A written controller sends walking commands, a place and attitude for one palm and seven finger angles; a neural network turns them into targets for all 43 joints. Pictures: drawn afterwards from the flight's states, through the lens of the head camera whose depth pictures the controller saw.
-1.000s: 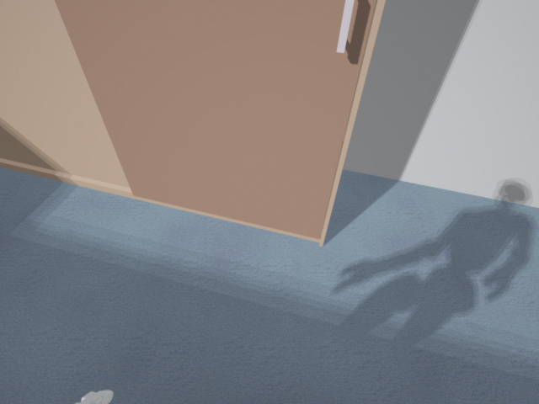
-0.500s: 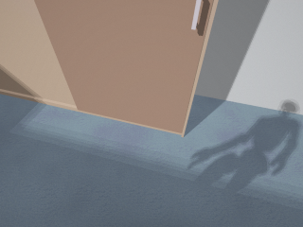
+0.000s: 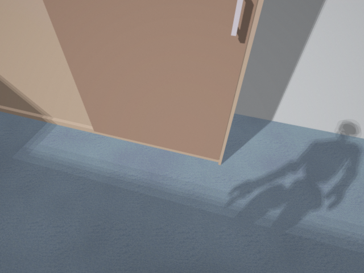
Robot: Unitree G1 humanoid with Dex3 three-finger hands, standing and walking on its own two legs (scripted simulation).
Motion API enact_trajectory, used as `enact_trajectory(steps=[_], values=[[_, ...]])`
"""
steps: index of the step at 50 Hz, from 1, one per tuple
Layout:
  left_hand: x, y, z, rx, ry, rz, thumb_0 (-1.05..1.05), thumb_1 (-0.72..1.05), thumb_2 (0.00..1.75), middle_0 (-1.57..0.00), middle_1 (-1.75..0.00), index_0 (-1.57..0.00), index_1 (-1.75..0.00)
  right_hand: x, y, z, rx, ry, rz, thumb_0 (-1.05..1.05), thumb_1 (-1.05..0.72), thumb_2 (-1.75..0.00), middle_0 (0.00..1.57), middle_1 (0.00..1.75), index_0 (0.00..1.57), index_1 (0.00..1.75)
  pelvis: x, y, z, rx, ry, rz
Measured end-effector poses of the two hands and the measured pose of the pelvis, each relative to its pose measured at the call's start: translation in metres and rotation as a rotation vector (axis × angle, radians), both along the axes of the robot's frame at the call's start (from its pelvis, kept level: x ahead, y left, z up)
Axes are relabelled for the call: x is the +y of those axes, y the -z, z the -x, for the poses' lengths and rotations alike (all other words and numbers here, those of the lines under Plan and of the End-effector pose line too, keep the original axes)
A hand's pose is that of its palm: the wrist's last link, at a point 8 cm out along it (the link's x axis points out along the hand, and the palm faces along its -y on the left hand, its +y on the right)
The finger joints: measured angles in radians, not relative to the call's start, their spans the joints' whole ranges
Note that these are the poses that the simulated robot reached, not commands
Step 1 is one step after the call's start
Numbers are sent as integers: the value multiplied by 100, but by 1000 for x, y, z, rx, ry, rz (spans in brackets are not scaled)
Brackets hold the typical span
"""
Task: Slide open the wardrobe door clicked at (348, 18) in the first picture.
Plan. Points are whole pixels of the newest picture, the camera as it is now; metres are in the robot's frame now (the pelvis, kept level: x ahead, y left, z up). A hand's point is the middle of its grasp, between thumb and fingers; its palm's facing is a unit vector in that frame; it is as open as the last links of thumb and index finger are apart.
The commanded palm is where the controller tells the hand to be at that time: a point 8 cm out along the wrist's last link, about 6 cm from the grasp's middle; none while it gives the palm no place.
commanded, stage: look at it before walking up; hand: right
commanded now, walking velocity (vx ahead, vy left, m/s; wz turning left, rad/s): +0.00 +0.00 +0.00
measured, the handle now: (238, 12) +0.93 -0.15 +0.20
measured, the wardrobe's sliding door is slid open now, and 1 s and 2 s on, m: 0.00 0.00 0.00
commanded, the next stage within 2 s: turn to face it in 0.44 s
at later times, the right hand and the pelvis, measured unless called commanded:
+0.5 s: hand out of the picture +0.08 -0.25 -0.15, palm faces -0.01 +0.94 -0.33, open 7.4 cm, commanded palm none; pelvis +0.01 +0.00 +0.00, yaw +0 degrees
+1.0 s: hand out of the picture +0.03 -0.21 -0.18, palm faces +0.07 +0.97 -0.24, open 7.4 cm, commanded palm none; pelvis +0.00 -0.01 -0.01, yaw -5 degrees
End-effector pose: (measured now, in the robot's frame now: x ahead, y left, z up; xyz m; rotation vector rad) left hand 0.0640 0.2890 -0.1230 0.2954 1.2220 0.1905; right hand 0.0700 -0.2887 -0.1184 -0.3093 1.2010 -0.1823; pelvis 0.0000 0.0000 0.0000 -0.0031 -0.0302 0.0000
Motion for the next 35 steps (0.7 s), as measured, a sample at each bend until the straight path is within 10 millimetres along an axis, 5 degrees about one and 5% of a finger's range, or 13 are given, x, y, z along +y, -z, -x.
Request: enact_trajectory(steps=[22,35], values=[[0,-6,-25,-35,14,-11,1,90,90,-20,-30,-20,-30,-3,-1,-6,4,10,3,1,-91,-90,20,30,20,30,-1,-1,-10,-3,1,0],[-1,-3,-23,-16,26,-8,1,90,90,-20,-30,-20,-30,-3,-1,-2,1,30,7,1,-91,-90,20,30,20,30,0,-1,-8,-2,20,0]])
